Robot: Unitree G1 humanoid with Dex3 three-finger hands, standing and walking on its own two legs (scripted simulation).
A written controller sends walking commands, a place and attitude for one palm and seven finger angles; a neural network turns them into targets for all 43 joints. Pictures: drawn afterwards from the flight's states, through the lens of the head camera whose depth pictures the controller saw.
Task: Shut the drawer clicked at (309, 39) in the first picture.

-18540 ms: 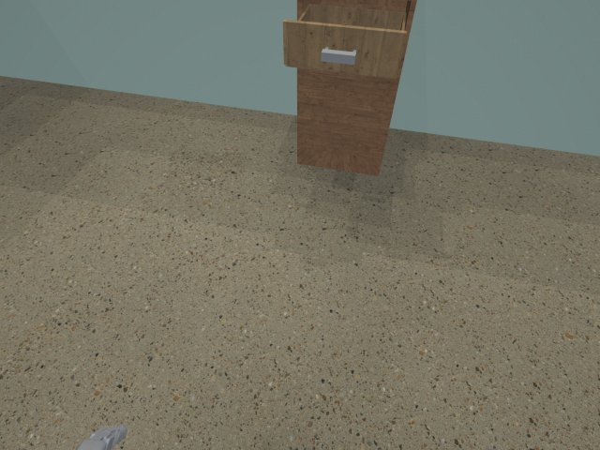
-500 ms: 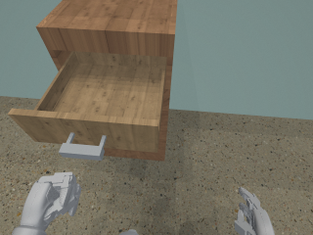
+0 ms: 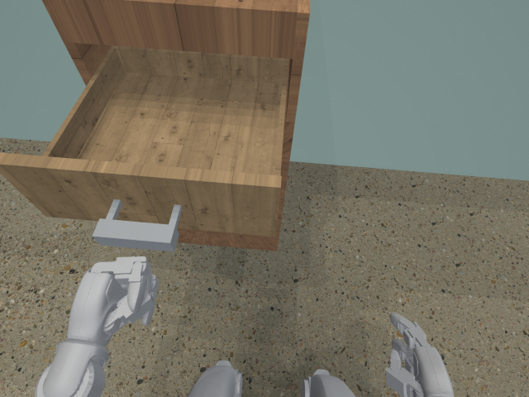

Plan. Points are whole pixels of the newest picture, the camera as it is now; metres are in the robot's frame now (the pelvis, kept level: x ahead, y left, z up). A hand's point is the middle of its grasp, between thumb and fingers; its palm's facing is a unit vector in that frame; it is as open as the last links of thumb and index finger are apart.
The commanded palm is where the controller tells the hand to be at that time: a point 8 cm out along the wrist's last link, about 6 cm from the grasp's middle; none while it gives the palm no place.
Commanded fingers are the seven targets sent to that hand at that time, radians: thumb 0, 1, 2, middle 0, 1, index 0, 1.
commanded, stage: bring the fist close to the handle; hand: left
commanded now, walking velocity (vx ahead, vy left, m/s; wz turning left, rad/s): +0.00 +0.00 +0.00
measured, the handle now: (142, 221) +0.35 +0.20 +0.05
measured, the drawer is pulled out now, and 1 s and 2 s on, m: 0.29 0.27 0.13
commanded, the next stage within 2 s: push the drawer shut in 0.30 s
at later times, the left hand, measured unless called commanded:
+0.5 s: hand (157, 295) +0.24 +0.15 +0.05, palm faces -0.03 -1.00 -0.08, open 3.2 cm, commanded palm +0.23 +0.22 +0.05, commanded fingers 0.00 0.90 0.90 -1.40 -1.60 -1.40 -1.60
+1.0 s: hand (158, 271) +0.28 +0.16 +0.04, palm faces -0.05 -1.00 -0.07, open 3.0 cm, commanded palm +0.29 +0.22 +0.05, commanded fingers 0.00 0.90 0.90 -1.40 -1.60 -1.40 -1.60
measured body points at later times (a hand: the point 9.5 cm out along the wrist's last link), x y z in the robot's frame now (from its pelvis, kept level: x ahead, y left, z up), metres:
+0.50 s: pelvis +0.01 -0.02 +0.00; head +0.08 -0.02 +0.45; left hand +0.24 +0.21 +0.06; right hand +0.19 -0.26 -0.08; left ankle +0.02 +0.09 -0.66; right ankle +0.01 -0.11 -0.66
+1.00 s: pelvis +0.00 -0.03 +0.00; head +0.08 -0.03 +0.44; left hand +0.28 +0.22 +0.05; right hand +0.16 -0.27 -0.10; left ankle +0.02 +0.09 -0.66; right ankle +0.01 -0.11 -0.66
